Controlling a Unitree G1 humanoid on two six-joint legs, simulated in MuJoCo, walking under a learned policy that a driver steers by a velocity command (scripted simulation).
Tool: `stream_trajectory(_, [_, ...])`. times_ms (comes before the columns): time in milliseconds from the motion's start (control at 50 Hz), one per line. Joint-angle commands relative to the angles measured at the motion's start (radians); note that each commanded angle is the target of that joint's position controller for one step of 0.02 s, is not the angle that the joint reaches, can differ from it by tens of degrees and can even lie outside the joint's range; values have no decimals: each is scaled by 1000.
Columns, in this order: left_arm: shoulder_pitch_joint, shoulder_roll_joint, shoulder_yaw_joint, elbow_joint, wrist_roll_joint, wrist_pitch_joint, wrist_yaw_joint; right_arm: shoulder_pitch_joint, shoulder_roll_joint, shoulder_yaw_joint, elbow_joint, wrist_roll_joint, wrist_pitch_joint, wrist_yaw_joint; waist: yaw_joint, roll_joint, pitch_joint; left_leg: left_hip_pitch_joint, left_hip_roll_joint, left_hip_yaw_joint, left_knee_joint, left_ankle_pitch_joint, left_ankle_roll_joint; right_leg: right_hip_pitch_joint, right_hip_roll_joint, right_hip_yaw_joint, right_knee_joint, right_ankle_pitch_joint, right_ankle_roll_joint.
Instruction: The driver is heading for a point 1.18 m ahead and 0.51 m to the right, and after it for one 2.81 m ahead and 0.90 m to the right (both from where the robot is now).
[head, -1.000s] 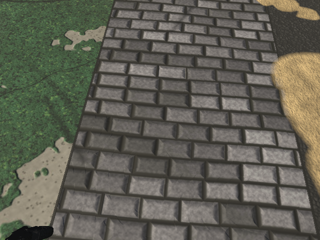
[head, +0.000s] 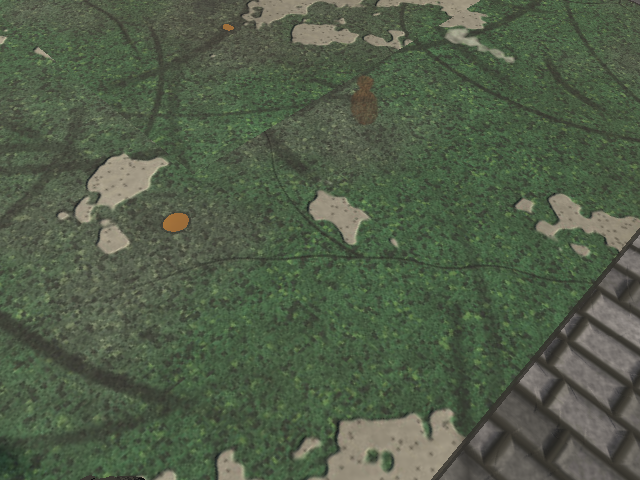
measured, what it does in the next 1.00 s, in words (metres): walks ahead, turning right: right foot, then left foot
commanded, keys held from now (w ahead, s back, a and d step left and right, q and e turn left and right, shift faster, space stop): w+e+shift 1.00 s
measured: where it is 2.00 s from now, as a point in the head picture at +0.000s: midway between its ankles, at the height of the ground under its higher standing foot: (549, 192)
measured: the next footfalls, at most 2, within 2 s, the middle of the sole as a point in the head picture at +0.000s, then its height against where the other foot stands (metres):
right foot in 0.14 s outside the picture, level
left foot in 0.54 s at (259, 344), level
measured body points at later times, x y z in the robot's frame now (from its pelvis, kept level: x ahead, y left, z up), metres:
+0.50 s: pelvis +0.47 +0.01 +0.00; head +0.49 -0.02 +0.45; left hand +0.58 +0.26 -0.11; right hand +0.67 -0.28 -0.03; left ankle +0.74 +0.11 -0.69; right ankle +0.32 -0.03 -0.73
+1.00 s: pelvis +0.84 -0.18 -0.03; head +0.84 -0.22 +0.42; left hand +1.18 -0.26 -0.06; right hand +0.59 -0.32 -0.16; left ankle +0.75 +0.10 -0.71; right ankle +0.91 -0.36 -0.71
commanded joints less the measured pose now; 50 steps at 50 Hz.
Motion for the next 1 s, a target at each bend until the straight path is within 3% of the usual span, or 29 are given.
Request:
stream_trajectory(20, [-191, 43, 11, -100, -4, -35, -32, 5, -185, -44, -14, 5, -19, -31, -4, 105, 95, -177, 178, 71, -145, 806, -80, 226, 103, -108, -207, 124, -31])
stream_trajectory(80, [-62, 96, 39, -83, -20, -28, -36, -10, -268, -67, -5, -12, 20, -65, 92, 216, -26, 23, 226, 92, 87, 1474, -124, 371, 202, -186, -213, 26, -78])
stream_trajectory(120, [300, 196, 84, 8, -23, 12, -16, -121, -292, -84, -32, -43, 41, -80, 284, 253, -160, -34, 241, 73, 492, 1767, -129, 700, 205, -147, -131, -88, -130])
stream_trajectory(140, [592, 226, 98, 85, -14, 33, 6, -279, -315, -95, -72, -37, 37, -71, 446, 158, -203, -250, 185, 69, 932, 1539, -133, 993, 111, -1, -222, -37, -192])
stream_trajectory(160, [623, 184, 64, 145, 16, 47, 25, -275, -64, -27, -100, -57, -8, -19, 329, -249, -141, -719, -29, -22, 1444, -129, -119, 1205, 63, 111, -67, -136, -217])
stream_trajectory(180, [464, 174, 59, 68, 59, 23, 27, -115, 14, 11, -158, 34, -48, 14, 148, -320, -298, -1000, -63, -240, 1633, -246, -100, 1299, -90, 651, -238, -586, -416])
stream_trajectory(200, [425, 135, 65, 14, 52, 21, 38, -198, -106, 2, -187, 52, -82, 33, 200, -113, -258, -1034, -30, -284, 1516, -96, -28, 1222, -150, 855, -535, -913, -422])
stream_trajectory(220, [360, 117, 59, -2, 51, 5, 38, -264, -149, -11, -206, 59, -94, 39, 132, 74, -111, -998, 11, -283, 1356, 10, 10, 1026, -156, 877, -638, -943, -379])
stream_trajectory(240, [273, 114, 57, -27, 49, -11, 32, -263, -141, -10, -195, 38, -90, 34, 59, 185, -23, -920, 45, -290, 1243, 71, 7, 824, -130, 852, -659, -885, -368])
stream_trajectory(260, [214, 119, 58, -47, 53, -21, 33, -256, -137, -9, -187, 16, -77, 25, 19, 192, 26, -855, 63, -305, 1180, 90, -17, 674, -74, 801, -664, -795, -374])
stream_trajectory(300, [175, 112, 56, -61, 39, -21, 44, -237, -164, -19, -177, 6, -51, 4, -16, 150, 69, -788, 107, -286, 1044, 112, -66, 518, 1, 647, -676, -633, -361])
stream_trajectory(380, [213, 114, 57, -34, 0, -12, 82, -470, -88, 6, -276, -28, -43, -5, 78, 44, 109, -559, 73, -167, 552, 392, -137, 269, 140, 395, -648, -407, -271])
stream_trajectory(420, [278, 131, 66, -5, -9, 1, 86, -527, -71, 1, -300, 4, -42, -2, 138, -2, 42, -407, 14, -153, 405, 539, -163, 276, 140, 418, -616, -465, -221])
stream_trajectory(480, [309, 111, 67, 15, -17, 17, 94, -537, -139, -36, -308, 55, -45, -5, 144, -56, 5, -418, 17, -231, 249, 495, -169, 519, 104, 498, -493, -489, -177])
stream_trajectory(500, [307, 106, 68, 16, -11, 24, 94, -511, -163, -52, -301, 62, -51, -5, 122, -69, -15, -398, 18, -233, 222, 449, -155, 590, 86, 515, -422, -411, -160])
stream_trajectory(540, [247, 91, 60, -14, 24, 32, 81, -183, -226, -98, -242, 68, -58, -6, -70, -75, -240, -43, 91, -243, 310, 303, -87, 578, 109, 440, -19, -165, -87])
stream_trajectory(560, [283, -33, 21, -47, 64, 28, 73, 38, -288, -111, -202, 60, -45, -12, -105, 123, -412, 269, 287, -483, 344, 51, -36, 391, 153, 338, 344, -587, -72])
stream_trajectory(580, [429, -56, -5, -106, -27, 11, 66, 14, -355, -120, -171, 19, -41, 15, 16, 619, -499, 413, 519, -1140, 90, -425, 148, 57, 163, 244, 627, -736, -43])
stream_trajectory(600, [360, 39, 7, -68, -43, 23, 81, -75, -238, -107, -214, 16, -31, 12, -26, 405, -332, 296, 465, -1089, 39, -582, 117, -41, 63, 209, 703, -611, -32])
stream_trajectory(620, [237, 98, 20, -84, -15, 29, 79, -107, -181, -94, -206, 19, -21, 5, -53, 247, -194, 170, 415, -869, 53, -379, 76, -60, 43, 165, 693, -534, -31])
stream_trajectory(640, [154, 96, 24, -97, 11, 34, 76, -113, -175, -91, -185, 8, -15, 6, -52, 61, -110, 45, 366, -693, 59, -135, 54, -19, 6, 147, 656, -501, -31])
stream_trajectory(660, [105, 86, 28, -126, 24, 33, 69, -135, -167, -88, -161, -2, -15, 6, -27, 52, -45, -55, 336, -584, 54, 11, 60, 1, -29, 153, 597, -463, -32])
stream_trajectory(680, [98, 73, 30, -139, 13, 41, 59, -155, -140, -80, -138, -4, -18, 7, 0, 90, -13, -127, 309, -487, 39, 89, 51, 40, -62, 155, 565, -459, -33])
stream_trajectory(740, [76, 26, 17, -169, -6, 67, 45, -168, -95, -71, -78, 25, -22, 17, 38, 123, 32, -191, 291, -315, 2, 236, 46, 0, -103, 133, 532, -452, -36])
stream_trajectory(800, [28, 32, 8, -195, 5, 63, 33, -210, -149, -81, -60, 13, -24, 11, 63, 93, 87, -257, 283, -164, -62, 351, 50, -14, -106, 115, 407, -316, -13])
stream_trajectory(880, [-134, 43, 3, -226, 11, 39, 2, -139, -213, -90, -14, 11, -25, 1, 4, 26, 146, -205, 254, 12, -115, 505, -5, 54, -61, -5, 102, -116, -43])
stream_trajectory(920, [-169, 59, 11, -235, 6, 29, -13, -114, -257, -94, 2, 6, -17, -5, 15, 52, 122, -161, 237, 90, -58, 912, -48, 199, 23, -109, -26, -121, -82])
stream_trajectory(960, [-110, 114, 38, -232, 1, 32, -15, -89, -321, -108, 9, 8, 2, -20, 86, 151, 35, -78, 263, 111, 119, 1442, -63, 344, 115, -174, -34, -215, -113])
stream_trajectory(1000, [272, 223, 101, -137, -6, 55, 0, -179, -348, -117, -33, 12, 18, -24, 299, 203, -153, -211, 289, 87, 561, 1634, -43, 792, 147, -128, -35, -292, -185])
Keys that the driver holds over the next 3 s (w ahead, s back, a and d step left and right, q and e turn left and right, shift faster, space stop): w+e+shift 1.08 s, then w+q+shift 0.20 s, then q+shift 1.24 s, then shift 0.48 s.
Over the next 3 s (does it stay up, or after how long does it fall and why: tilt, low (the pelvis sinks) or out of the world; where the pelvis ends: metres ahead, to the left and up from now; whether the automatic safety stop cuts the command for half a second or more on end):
stays up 1.25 -0.75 0.01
